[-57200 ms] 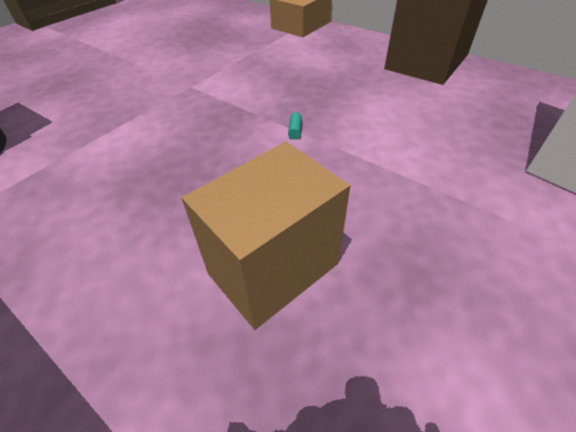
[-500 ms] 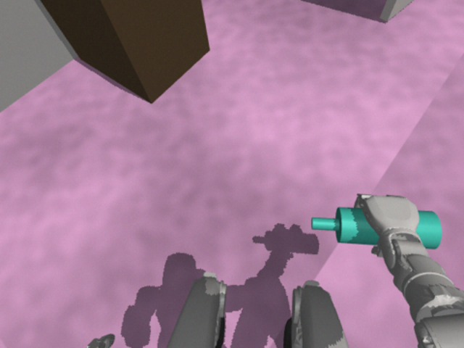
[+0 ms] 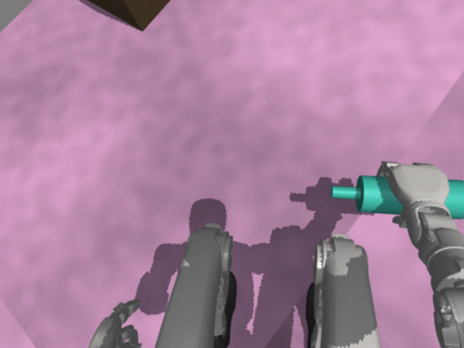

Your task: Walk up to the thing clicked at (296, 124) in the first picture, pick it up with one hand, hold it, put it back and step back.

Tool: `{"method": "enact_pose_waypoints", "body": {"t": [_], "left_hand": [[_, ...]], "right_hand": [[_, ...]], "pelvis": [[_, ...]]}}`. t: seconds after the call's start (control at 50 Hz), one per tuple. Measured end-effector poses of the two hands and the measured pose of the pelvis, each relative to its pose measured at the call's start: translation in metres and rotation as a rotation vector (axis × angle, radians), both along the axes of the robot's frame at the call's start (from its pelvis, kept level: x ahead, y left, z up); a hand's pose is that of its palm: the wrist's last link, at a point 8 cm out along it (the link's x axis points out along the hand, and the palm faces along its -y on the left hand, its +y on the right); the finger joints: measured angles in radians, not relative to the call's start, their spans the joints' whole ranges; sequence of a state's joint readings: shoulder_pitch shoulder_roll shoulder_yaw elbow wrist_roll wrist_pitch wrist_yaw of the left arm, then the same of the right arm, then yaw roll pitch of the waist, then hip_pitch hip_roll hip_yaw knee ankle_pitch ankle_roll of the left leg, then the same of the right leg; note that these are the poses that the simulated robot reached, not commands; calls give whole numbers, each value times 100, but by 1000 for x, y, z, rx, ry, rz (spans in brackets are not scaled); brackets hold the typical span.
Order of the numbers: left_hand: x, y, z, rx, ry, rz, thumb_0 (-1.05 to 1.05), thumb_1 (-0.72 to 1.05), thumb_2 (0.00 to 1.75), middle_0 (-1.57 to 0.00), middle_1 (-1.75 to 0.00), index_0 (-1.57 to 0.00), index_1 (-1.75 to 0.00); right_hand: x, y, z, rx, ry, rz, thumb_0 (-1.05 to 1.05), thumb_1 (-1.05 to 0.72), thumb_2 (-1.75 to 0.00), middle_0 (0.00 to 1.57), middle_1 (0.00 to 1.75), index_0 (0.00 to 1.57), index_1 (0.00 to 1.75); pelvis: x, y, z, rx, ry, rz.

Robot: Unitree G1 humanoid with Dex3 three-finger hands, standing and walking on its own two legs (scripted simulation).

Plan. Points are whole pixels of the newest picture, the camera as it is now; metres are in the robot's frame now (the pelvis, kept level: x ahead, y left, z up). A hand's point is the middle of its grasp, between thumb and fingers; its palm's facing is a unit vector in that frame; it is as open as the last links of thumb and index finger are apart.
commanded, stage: crouch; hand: right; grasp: from above
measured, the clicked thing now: (392, 195) +0.40 -0.24 -0.19
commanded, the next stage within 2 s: lower in 0.68 s
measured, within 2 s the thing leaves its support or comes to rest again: neither
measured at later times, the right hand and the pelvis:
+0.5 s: hand (392, 204) +0.39 -0.26 -0.26, palm faces -0.47 +0.06 -0.88, open 9.9 cm; pelvis -0.01 +0.00 -0.07, yaw +2 degrees
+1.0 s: hand (385, 207) +0.40 -0.26 -0.31, palm faces -0.51 +0.07 -0.86, open 9.9 cm; pelvis -0.01 +0.01 -0.11, yaw +3 degrees
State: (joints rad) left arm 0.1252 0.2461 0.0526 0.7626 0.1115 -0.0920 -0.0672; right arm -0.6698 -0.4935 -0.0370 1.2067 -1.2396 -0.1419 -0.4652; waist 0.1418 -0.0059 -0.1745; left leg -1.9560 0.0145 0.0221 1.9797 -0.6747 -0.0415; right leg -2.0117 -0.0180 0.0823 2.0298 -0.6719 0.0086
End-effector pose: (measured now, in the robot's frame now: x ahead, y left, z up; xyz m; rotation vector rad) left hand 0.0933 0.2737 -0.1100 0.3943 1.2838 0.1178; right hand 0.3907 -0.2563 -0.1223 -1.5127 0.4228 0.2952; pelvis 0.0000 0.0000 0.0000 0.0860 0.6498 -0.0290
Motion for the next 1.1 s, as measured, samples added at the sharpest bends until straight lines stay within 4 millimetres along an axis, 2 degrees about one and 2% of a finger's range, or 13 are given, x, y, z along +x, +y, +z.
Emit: {"method": "enact_pose_waypoints", "body": {"t": [0.16, 0.5, 0.88, 1.1], "left_hand": [[0, 5, -23, -2, 5, -12, 1, 90, 90, -20, -30, -20, -30], [-34, 3, -67, -20, 89, 12, 1, 90, 90, -20, -30, -20, -30], [-41, 5, -97, -35, 97, -13, 1, 90, 90, -20, -30, -20, -30], [-44, 11, -112, -15, 129, -41, 1, 90, 90, -20, -30, -20, -30]], "right_hand": [[7, -6, -27, -19, 16, -28, -1, 6, -68, 62, 76, 66, 71], [9, -7, -79, 14, 29, -4, -1, 4, -69, 59, 79, 64, 74], [12, -10, -108, 2, 47, -21, -1, 4, -68, 58, 81, 62, 77], [15, -6, -144, 49, 57, -13, -1, 6, -70, 59, 81, 63, 77]], "pelvis": [[-2, 1, -25, 5, 0, 8], [-9, 2, -71, 12, -27, 24], [-12, 4, -102, 11, -48, 28], [-9, 5, -124, 21, -72, 43]]}}
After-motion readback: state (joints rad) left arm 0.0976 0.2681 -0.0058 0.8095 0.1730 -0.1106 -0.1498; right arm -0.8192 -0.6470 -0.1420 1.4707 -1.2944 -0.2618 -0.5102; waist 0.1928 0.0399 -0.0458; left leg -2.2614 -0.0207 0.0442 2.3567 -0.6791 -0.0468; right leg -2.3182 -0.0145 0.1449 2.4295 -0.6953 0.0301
